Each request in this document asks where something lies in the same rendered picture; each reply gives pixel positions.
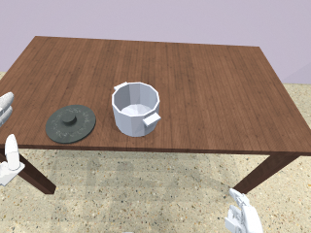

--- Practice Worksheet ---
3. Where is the table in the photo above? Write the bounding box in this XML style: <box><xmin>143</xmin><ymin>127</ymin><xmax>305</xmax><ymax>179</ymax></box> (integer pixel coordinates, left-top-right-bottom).
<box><xmin>0</xmin><ymin>36</ymin><xmax>311</xmax><ymax>195</ymax></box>

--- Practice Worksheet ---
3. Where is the robot right hand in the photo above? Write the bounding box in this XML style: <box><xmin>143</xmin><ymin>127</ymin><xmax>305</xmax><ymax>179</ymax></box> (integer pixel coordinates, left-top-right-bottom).
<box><xmin>225</xmin><ymin>188</ymin><xmax>264</xmax><ymax>233</ymax></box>

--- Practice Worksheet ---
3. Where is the robot left hand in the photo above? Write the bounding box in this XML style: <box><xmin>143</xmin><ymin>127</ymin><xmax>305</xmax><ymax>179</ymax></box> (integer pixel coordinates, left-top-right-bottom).
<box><xmin>0</xmin><ymin>92</ymin><xmax>25</xmax><ymax>186</ymax></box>

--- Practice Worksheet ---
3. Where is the pot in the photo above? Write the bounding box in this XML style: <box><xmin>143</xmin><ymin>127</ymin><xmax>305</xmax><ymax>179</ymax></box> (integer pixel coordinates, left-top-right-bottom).
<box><xmin>112</xmin><ymin>82</ymin><xmax>161</xmax><ymax>137</ymax></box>

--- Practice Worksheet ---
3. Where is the lid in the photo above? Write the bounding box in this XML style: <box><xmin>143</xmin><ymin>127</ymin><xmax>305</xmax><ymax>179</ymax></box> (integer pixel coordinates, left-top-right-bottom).
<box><xmin>46</xmin><ymin>104</ymin><xmax>96</xmax><ymax>145</ymax></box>

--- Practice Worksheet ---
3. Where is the knob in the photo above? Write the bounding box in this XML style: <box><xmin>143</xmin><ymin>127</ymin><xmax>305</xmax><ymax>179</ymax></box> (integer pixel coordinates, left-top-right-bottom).
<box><xmin>61</xmin><ymin>112</ymin><xmax>77</xmax><ymax>126</ymax></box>

